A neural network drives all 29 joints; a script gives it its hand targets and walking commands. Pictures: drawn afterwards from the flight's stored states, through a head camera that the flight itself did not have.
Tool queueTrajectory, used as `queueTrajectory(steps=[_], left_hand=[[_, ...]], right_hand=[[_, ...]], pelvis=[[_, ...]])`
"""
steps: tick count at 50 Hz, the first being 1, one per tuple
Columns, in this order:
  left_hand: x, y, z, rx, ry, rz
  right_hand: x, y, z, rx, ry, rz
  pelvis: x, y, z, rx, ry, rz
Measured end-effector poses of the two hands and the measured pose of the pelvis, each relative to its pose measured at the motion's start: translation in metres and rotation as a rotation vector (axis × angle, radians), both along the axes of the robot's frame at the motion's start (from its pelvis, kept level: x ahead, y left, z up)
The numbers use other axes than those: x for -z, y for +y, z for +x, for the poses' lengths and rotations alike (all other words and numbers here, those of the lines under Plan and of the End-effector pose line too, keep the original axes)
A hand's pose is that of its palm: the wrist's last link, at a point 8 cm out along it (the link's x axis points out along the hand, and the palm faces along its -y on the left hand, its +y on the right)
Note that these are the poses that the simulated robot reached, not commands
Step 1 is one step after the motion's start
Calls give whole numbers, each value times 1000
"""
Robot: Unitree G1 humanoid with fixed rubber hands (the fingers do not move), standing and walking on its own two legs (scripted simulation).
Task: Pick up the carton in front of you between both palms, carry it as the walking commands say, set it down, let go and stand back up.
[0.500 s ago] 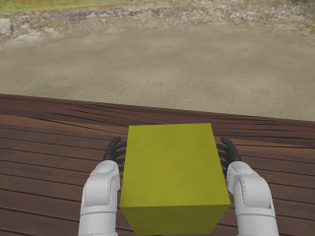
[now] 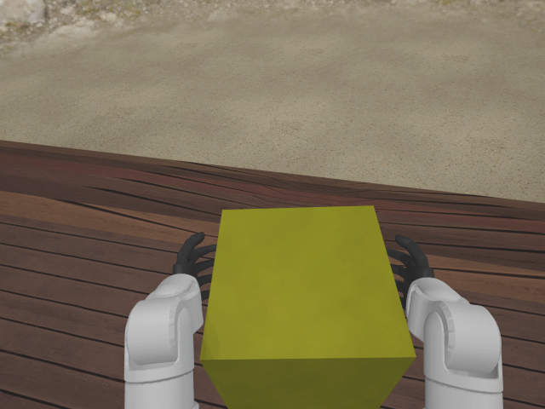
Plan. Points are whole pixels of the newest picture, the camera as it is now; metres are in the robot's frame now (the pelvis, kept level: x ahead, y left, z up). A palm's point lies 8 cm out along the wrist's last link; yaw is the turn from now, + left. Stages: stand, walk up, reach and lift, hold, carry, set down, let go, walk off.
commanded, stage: carry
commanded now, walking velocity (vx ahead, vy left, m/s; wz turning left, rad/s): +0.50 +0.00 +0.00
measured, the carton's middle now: (299, 316) +0.26 +0.01 +0.01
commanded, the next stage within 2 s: none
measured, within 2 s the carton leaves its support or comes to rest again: neither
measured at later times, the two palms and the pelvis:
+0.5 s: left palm (215, 139) +0.61 +0.18 +0.07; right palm (363, 145) +0.59 -0.12 +0.08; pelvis +0.33 +0.04 +0.00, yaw -2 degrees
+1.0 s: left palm (251, 54) +1.01 +0.14 +0.09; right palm (357, 53) +1.01 -0.16 +0.08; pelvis +0.63 -0.02 -0.02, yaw -1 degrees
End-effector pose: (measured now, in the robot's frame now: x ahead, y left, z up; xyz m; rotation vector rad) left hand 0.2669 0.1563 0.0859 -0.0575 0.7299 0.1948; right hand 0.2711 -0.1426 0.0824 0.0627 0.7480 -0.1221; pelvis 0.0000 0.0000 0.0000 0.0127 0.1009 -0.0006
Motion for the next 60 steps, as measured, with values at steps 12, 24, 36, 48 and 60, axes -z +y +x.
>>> queueTrajectory(steps=[12,24,36,48,60], left_hand=[[37,32,180,33,-10,-36],[16,26,330,93,-22,-21],[-6,2,549,59,-105,100],[1,-10,714,25,31,54],[18,-34,875,123,-23,-5]], right_hand=[[30,32,168,27,-10,-40],[10,27,303,78,-21,-37],[4,1,548,-65,-113,-55],[3,-10,719,-66,26,-47],[14,-33,841,78,-21,-61]], pelvis=[[29,40,171,33,-29,12],[2,47,313,35,-16,-29],[43,4,481,-3,-61,-8],[16,-18,605,7,-11,21],[35,-1,760,16,-11,0]])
